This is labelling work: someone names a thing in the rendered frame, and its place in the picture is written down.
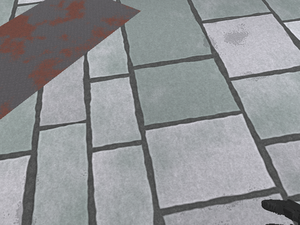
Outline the robot right hand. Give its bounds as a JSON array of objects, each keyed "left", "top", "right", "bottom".
[{"left": 262, "top": 199, "right": 300, "bottom": 225}]

